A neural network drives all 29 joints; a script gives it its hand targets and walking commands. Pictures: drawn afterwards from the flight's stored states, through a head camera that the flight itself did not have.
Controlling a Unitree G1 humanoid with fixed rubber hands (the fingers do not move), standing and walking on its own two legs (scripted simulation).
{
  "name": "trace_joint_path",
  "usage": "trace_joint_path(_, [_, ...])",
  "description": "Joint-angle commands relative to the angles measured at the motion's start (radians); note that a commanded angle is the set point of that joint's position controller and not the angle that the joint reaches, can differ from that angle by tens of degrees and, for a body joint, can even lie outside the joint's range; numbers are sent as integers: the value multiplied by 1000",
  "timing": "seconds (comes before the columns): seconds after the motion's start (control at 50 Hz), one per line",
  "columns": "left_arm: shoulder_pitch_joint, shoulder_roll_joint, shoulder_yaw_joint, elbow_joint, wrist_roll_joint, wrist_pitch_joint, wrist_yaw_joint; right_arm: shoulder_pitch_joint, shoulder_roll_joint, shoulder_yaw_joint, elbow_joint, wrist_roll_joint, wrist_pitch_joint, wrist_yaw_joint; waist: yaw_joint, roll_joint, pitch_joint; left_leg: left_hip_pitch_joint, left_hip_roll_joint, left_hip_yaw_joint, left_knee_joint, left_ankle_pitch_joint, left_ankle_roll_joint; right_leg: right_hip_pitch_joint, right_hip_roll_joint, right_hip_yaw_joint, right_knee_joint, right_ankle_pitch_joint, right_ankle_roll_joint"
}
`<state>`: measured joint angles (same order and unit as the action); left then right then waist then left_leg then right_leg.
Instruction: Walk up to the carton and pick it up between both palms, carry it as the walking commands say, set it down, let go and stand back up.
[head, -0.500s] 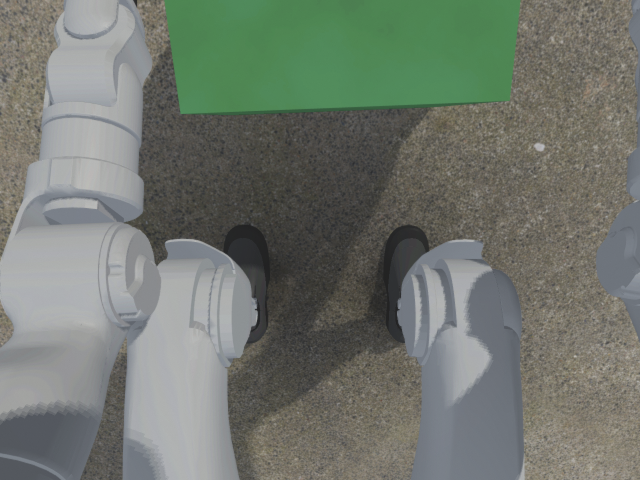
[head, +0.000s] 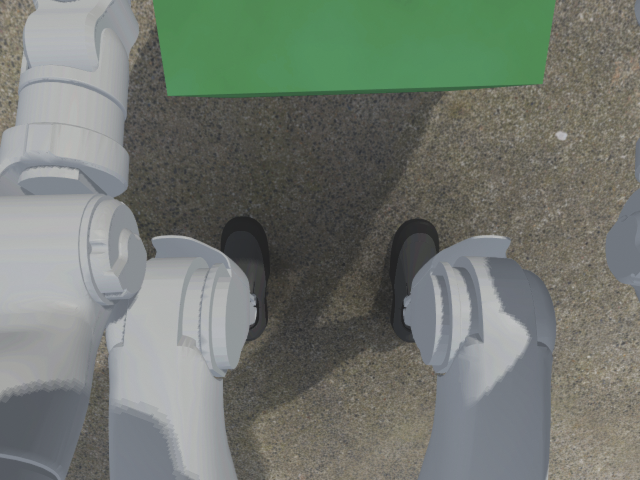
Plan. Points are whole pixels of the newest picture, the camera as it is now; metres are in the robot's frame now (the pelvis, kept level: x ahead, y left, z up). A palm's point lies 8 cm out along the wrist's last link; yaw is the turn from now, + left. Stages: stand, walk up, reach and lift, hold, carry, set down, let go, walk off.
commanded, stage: reach and lift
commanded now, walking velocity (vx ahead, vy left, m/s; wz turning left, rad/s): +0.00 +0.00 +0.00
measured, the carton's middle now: out of the picture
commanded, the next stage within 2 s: none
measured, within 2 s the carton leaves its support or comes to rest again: leaves its support in 1.50 s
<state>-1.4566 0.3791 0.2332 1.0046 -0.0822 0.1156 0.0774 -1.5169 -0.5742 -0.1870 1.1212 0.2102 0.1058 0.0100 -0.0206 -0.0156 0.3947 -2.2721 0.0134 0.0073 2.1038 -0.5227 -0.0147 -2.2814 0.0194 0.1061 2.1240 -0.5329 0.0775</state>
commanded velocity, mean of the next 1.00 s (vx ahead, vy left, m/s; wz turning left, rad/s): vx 0.00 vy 0.00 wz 0.00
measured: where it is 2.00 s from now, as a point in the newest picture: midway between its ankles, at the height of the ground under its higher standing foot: (329, 298)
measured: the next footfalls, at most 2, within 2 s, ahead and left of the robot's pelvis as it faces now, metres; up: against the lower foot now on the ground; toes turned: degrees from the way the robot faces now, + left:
none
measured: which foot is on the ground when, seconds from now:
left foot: down 0.00-1.00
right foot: down 0.00-1.00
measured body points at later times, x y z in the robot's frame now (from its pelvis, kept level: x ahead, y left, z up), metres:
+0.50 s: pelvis +0.00 +0.00 +0.00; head +0.39 -0.01 +0.22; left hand +0.57 +0.17 -0.20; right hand +0.57 -0.23 -0.18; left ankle +0.12 +0.12 -0.35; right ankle +0.12 -0.14 -0.35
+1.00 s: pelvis +0.00 +0.00 +0.00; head +0.39 -0.01 +0.22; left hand +0.57 +0.17 -0.20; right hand +0.58 -0.22 -0.18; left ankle +0.12 +0.12 -0.35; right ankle +0.12 -0.14 -0.35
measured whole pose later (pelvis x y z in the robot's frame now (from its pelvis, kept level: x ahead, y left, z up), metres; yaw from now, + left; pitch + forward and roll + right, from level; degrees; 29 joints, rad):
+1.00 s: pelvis +0.00 +0.00 +0.00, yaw +0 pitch +39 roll +2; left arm -1.47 0.38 0.14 1.01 -0.14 0.13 0.12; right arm -1.58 -0.45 -0.14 1.15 0.18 0.08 -0.02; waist -0.02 0.00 0.40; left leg -2.27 0.01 0.01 2.10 -0.52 -0.01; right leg -2.28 0.01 0.10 2.13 -0.54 0.08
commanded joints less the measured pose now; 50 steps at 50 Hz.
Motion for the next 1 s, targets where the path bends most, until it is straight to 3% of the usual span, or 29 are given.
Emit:
trace_joint_path(0.0, [-266, 172, -36, -35, -113, -29, 11, -254, -156, 65, -55, 36, -39, -11, 12, -23, -1199, 760, -24, 19, -52, 334, -42, 437, -60, -167, -103, 225, -38])
trace_joint_path(0.04, [-281, 162, -43, -47, -114, -31, 16, -267, -160, 64, -70, 35, -45, -17, 0, -21, -1188, 753, -25, 14, -48, 359, -43, 410, -57, -171, -104, 251, -40])
trace_joint_path(0.06, [-284, 147, -51, -61, -123, -37, 14, -284, -131, 83, -112, 54, -48, -16, 17, -5, -1243, 803, -30, 21, -47, 378, -42, 445, -55, -168, -104, 258, -41])
trace_joint_path(0.08, [-300, 144, -66, -46, -132, -31, 18, -287, -146, 82, -79, 51, -45, -22, 2, -20, -1234, 768, -26, 26, -45, 367, -41, 454, -55, -173, -98, 255, -40])
trace_joint_path(0.1, [-290, 160, -57, -43, -124, -28, 20, -277, -161, 65, -86, 44, -44, -26, 1, 12, -1249, 798, -26, 25, -43, 358, -46, 449, -57, -174, -100, 242, -43])
trace_joint_path(0.16, [-324, 117, -84, -47, -137, -28, 21, -302, -125, 83, -57, 36, -49, -26, -25, -17, -1206, 764, -27, 11, -58, 337, -47, 428, -59, -183, -102, 241, -41])
trace_joint_path(0.18, [-296, 124, -72, -32, -118, -30, 21, -235, -105, 78, 1, 34, -41, -28, -8, 9, -1204, 788, -39, 28, -59, 346, -52, 426, -54, -182, -106, 240, -41])
trace_joint_path(0.2, [-294, 117, -83, -6, -133, -25, 20, -258, -128, 72, -5, 18, -43, -33, -26, -15, -1205, 758, -40, 20, -52, 347, -50, 420, -52, -189, -98, 242, -38])
trace_joint_path(0.26, [-287, 80, -96, -3, -126, -25, 21, -278, -106, 72, -29, 26, -51, -34, -17, 39, -1200, 785, -41, 13, -62, 357, -54, 398, -49, -182, -102, 245, -47])
trace_joint_path(0.32, [-324, 76, -92, -27, -131, -28, 26, -290, -82, 80, -30, 14, -54, -40, -33, 3, -1187, 780, -48, 18, -62, 354, -52, 400, -46, -191, -109, 234, -45])
trace_joint_path(0.34, [-331, 56, -113, -36, -133, -28, 19, -296, -54, 83, -23, 19, -50, -38, -30, 35, -1185, 784, -49, 12, -61, 355, -52, 393, -43, -180, -106, 244, -48])
trace_joint_path(0.36, [-331, 54, -96, -45, -134, -32, 20, -304, -55, 93, -28, 12, -55, -40, -32, -13, -1221, 766, -53, 17, -59, 347, -50, 453, -42, -182, -104, 255, -45])
trace_joint_path(0.38, [-347, 22, -139, -32, -158, -27, 17, -286, -45, 94, 16, 0, -51, -45, -59, 0, -1196, 751, -56, 19, -69, 335, -54, 452, -45, -188, -107, 253, -46])
trace_joint_path(0.44, [-356, 17, -140, -23, -146, -27, 17, -309, -51, 86, -25, -1, -58, -48, -67, 47, -1196, 789, -57, 16, -60, 350, -59, 402, -42, -190, -111, 245, -51])
trace_joint_path(0.46, [-354, 14, -140, -38, -140, -31, 20, -301, -25, 86, -8, 0, -58, -48, -51, 49, -1200, 806, -66, 10, -73, 356, -57, 408, -40, -194, -108, 245, -48])
trace_joint_path(0.52, [-394, -28, -159, -47, -166, -32, 14, -331, -13, 110, -21, -19, -62, -55, -82, 21, -1220, 765, -69, 13, -70, 354, -61, 478, -42, -189, -112, 285, -54])
trace_joint_path(0.54, [-400, -62, -176, -54, -166, -35, 7, -315, 32, 137, -13, -1, -63, -49, -68, 41, -1232, 753, -71, 30, -69, 340, -65, 514, -40, -183, -119, 283, -56])
trace_joint_path(0.6, [-384, -59, -170, -36, -165, -35, 13, -319, 17, 107, -34, -15, -67, -55, -85, 64, -1206, 783, -76, 13, -71, 343, -61, 437, -33, -195, -116, 257, -57])
trace_joint_path(0.62, [-410, -84, -183, -64, -178, -41, 7, -325, 59, 121, -16, -16, -66, -49, -93, 36, -1190, 743, -86, 24, -77, 331, -61, 477, -30, -196, -123, 266, -56])
trace_joint_path(0.66, [-408, -77, -175, -64, -171, -44, 8, -334, 56, 120, -35, -7, -67, -46, -78, 64, -1236, 794, -82, 17, -72, 347, -60, 468, -31, -189, -113, 271, -59])
trace_joint_path(0.68, [-405, -145, -206, -46, -179, -42, -3, -329, 124, 159, -16, -3, -65, -35, -79, 27, -1226, 768, -88, 17, -81, 325, -55, 503, -30, -196, -115, 262, -56])
trace_joint_path(0.74, [-441, -258, -234, -34, -173, -39, -32, -355, 226, 158, -6, -10, -61, -7, -94, 57, -1189, 747, -92, 18, -84, 316, -54, 481, -21, -196, -117, 260, -64])
trace_joint_path(0.76, [-477, -279, -233, -83, -173, -44, -43, -380, 281, 169, -39, -19, -55, 6, -83, 51, -1188, 717, -98, 22, -84, 322, -51, 491, -18, -189, -118, 275, -64])
trace_joint_path(0.78, [-480, -329, -227, -65, -167, -40, -55, -389, 334, 180, -33, -30, -53, 15, -91, 5, -1180, 686, -103, 29, -76, 303, -47, 524, -14, -195, -121, 262, -59])
trace_joint_path(0.8, [-493, -379, -249, -59, -159, -33, -72, -396, 392, 173, -38, -29, -47, 33, -80, 57, -1160, 690, -102, 31, -84, 308, -52, 497, -12, -192, -119, 275, -65])
trace_joint_path(0.82, [-537, -451, -259, -86, -180, -32, -94, -426, 487, 208, -54, -30, -36, 50, -92, -7, -1187, 679, -106, 29, -72, 308, -47, 535, -12, -193, -117, 277, -61])
trace_joint_path(0.88, [-570, -658, -305, -81, -176, -5, -156, -449, 661, 209, -86, -37, -6, 111, -104, 49, -1171, 695, -110, 30, -72, 308, -50, 477, -6, -206, -97, 267, -71])
trace_joint_path(0.96, [-601, -732, -300, -165, -176, 12, -202, -393, 783, 199, -83, -51, 29, 163, -101, 12, -1122, 607, -114, 48, -65, 281, -45, 461, 6, -202, -96, 261, -79])
trace_joint_path(0.98, [-585, -746, -307, -147, -173, 21, -207, -394, 767, 181, -96, -52, 29, 172, -102, 60, -1126, 624, -112, 50, -75, 277, -48, 437, 8, -206, -91, 254, -82])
